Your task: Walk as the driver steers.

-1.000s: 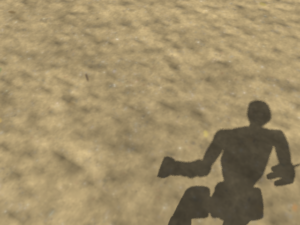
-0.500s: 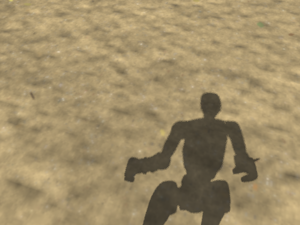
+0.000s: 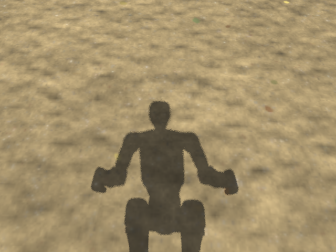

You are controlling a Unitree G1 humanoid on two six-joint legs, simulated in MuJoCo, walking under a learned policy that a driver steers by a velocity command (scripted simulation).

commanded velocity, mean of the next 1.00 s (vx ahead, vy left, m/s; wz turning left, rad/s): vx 0.25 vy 0.00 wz -0.23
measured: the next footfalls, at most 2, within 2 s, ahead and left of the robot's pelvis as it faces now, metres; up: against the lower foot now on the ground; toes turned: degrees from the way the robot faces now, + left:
right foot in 0.40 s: +0.00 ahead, -0.14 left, +0.00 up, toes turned -9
left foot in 0.88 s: +0.36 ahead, +0.04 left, +0.00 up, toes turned -10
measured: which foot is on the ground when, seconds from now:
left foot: down 0.00-0.40, up 0.42-0.86, down 0.88-1.00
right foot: up 0.00-0.38, down 0.40-0.90, up 0.92-1.00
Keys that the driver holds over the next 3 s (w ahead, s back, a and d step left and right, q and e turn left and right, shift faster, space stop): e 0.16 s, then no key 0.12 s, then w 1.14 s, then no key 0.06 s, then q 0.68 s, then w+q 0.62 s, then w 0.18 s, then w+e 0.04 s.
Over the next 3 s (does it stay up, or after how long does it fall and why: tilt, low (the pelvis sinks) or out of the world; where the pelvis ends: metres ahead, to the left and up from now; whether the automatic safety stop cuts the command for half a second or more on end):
stays up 0.89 0.01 0.01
